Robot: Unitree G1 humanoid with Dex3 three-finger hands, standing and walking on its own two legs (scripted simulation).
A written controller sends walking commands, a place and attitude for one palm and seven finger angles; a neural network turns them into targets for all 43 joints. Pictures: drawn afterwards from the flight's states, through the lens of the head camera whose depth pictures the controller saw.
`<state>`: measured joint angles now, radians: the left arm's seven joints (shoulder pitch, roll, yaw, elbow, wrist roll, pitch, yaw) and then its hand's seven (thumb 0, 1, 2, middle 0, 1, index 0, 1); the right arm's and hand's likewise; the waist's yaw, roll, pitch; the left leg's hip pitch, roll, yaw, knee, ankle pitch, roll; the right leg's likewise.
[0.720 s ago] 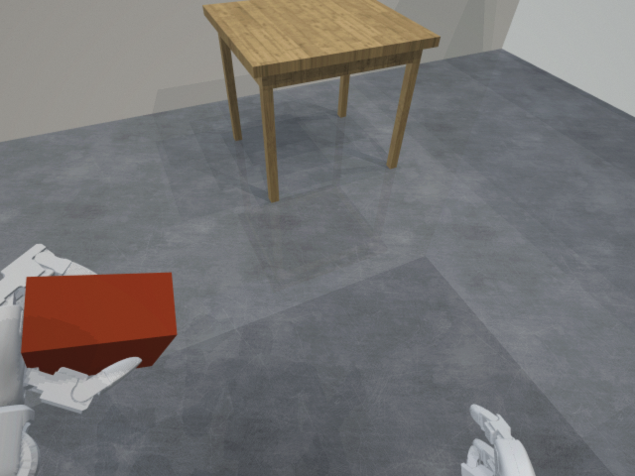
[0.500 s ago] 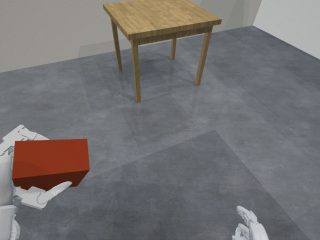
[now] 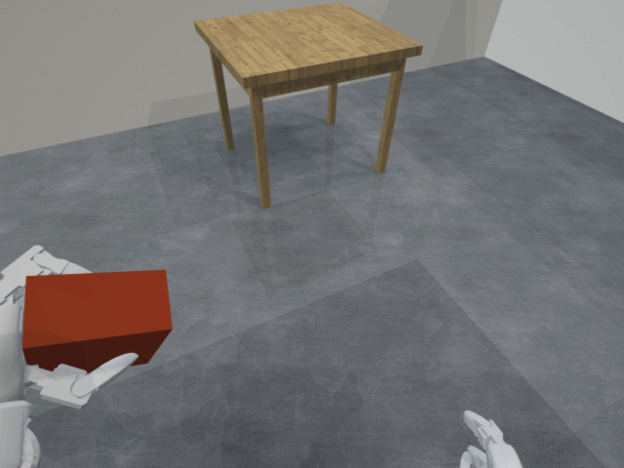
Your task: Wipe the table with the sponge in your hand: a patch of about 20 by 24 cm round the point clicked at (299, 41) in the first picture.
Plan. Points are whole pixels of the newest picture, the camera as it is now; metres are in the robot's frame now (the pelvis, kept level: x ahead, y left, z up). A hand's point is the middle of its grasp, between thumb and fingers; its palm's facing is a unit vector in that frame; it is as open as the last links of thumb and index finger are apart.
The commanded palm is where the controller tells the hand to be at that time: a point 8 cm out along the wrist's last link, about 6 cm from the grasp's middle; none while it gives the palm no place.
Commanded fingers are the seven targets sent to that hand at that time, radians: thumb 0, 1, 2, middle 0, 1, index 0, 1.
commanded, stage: walk to a spot facing it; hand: left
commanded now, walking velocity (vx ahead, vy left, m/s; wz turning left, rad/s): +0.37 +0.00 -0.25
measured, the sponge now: (116, 325) +0.22 +0.22 +0.14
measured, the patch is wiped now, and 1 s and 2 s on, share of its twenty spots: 0.00 0.00 0.00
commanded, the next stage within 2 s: none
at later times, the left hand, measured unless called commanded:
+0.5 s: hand (178, 223) +0.34 +0.19 +0.17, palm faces +0.32 -0.82 -0.47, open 10.2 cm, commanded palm +0.29 +0.23 +0.18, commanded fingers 0.00 0.10 1.30 -1.20 -1.60 -1.20 -1.60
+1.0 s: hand (286, 141) +0.54 +0.08 +0.16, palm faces +0.28 -0.82 -0.50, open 10.2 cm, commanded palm +0.47 +0.14 +0.18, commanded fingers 0.00 0.10 1.30 -1.20 -1.60 -1.20 -1.60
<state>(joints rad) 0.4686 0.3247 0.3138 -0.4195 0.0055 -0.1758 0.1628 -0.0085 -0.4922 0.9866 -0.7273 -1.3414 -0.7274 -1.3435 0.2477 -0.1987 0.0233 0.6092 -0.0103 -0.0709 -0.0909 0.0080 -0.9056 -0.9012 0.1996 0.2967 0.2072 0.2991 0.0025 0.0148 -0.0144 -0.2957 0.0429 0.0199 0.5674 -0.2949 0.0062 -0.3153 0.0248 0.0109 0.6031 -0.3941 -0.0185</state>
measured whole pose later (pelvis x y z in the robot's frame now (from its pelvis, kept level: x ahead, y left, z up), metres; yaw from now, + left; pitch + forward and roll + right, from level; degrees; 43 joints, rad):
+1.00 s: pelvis +0.28 -0.12 -0.02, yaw -7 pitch -2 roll +0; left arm 0.39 0.36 0.36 -0.46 0.00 -0.19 0.13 -0.01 -0.49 0.99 -0.73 -1.34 -0.73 -1.35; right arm 0.18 -0.19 -0.01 0.67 0.01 -0.05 -0.05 0.01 -0.90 -0.90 0.20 0.30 0.21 0.30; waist 0.00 0.07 0.12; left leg -0.32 0.16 0.06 1.13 -0.50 -0.01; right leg -0.40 -0.08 -0.21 0.73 -0.30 -0.07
